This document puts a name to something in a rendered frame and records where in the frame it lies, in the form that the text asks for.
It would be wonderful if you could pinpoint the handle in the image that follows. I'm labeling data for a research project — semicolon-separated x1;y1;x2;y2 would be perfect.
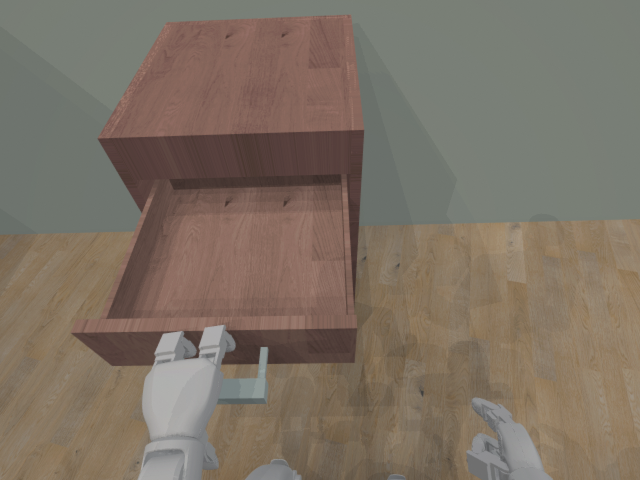
182;347;268;404

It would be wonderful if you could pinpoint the drawer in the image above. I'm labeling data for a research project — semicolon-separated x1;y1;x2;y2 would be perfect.
71;174;357;366

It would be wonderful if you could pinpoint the left robot hand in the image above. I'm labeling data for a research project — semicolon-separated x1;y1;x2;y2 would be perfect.
142;325;236;470

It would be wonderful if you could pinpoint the right robot hand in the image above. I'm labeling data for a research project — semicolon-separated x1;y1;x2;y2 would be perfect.
466;398;545;480

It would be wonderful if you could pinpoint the cabinet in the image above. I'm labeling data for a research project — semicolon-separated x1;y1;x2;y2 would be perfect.
97;15;364;304

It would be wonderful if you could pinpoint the left robot forearm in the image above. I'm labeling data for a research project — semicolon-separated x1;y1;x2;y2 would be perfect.
137;436;205;480

